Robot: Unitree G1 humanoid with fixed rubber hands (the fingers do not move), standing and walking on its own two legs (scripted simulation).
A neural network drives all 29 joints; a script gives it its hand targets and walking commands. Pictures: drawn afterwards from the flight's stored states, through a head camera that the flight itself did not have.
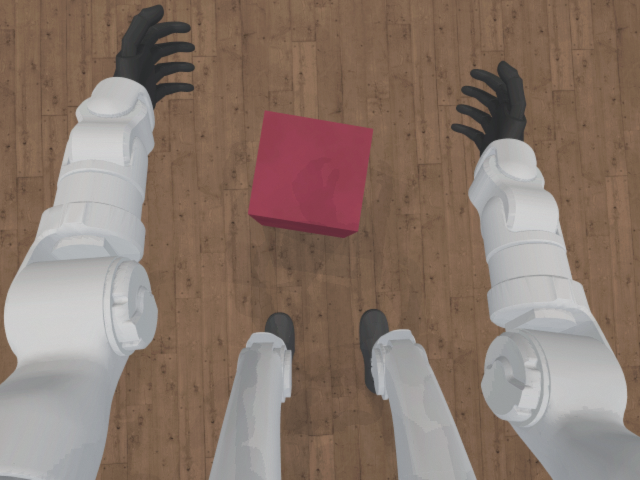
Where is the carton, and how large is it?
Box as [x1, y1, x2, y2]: [248, 110, 372, 237]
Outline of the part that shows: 265,110 248,214 264,225 344,237 357,231 372,129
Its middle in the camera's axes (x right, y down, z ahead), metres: -0.03 -0.13 +0.86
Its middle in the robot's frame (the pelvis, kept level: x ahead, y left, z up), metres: +0.52 +0.02 -0.53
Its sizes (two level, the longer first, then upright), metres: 0.210 0.200 0.250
